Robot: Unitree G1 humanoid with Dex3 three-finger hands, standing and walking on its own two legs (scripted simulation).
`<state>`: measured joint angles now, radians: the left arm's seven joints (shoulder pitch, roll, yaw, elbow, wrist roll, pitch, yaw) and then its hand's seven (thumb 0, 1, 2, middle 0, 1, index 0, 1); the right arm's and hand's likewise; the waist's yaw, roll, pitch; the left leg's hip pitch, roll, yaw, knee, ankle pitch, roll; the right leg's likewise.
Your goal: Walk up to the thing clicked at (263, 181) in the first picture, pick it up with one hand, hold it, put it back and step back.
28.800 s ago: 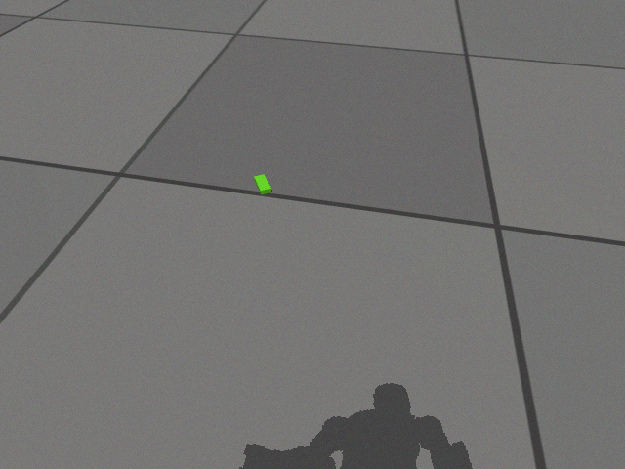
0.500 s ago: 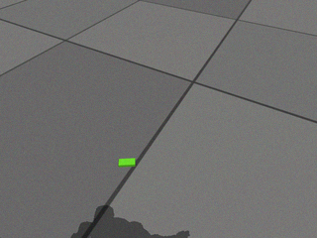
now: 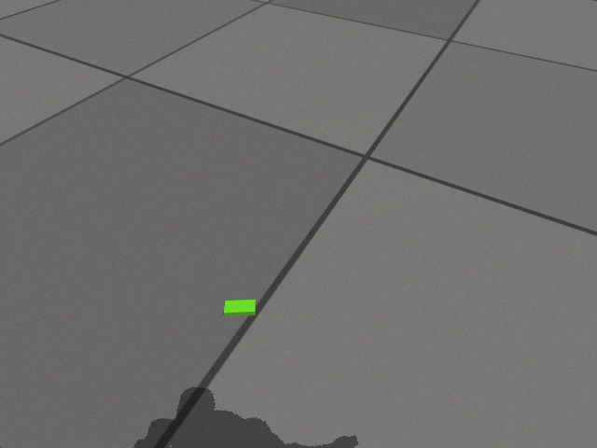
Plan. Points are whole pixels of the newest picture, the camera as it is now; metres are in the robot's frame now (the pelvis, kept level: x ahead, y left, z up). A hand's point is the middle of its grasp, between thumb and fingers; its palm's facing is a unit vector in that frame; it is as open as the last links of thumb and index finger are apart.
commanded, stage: walk up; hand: left
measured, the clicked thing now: (240, 307) +0.75 +0.23 -0.77
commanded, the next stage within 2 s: none
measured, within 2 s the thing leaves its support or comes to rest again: neither
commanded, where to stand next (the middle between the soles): +0.36 -0.01 m, yaw +0 degrees
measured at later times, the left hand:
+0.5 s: hand out of the picture +0.13 +0.25 -0.14, palm faces -0.03 -0.92 -0.40, open 7.4 cm
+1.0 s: hand (163, 370) +0.29 +0.24 -0.16, palm faces -0.06 -0.90 -0.44, open 7.4 cm
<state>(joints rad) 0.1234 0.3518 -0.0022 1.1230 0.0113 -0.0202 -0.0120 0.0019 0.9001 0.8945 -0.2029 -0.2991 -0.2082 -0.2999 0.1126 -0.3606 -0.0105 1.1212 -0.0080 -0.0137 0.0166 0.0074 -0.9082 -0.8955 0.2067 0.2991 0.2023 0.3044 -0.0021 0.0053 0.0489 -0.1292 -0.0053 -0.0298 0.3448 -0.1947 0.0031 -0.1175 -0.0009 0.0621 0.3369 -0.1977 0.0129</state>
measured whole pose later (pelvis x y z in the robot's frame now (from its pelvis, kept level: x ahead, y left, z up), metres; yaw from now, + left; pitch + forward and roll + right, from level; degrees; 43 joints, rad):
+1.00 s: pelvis +0.24 -0.04 -0.03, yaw -2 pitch -3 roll +0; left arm 0.31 0.39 0.05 0.90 0.03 -0.05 0.00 0.00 0.90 0.89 -0.20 -0.30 -0.21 -0.30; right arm 0.25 -0.40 -0.05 0.84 0.00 0.02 0.02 0.01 -0.91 -0.90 0.21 0.30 0.20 0.30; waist 0.01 0.04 0.09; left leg -0.34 0.02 0.01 0.80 -0.45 0.01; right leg -0.38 -0.02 -0.02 0.68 -0.25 -0.01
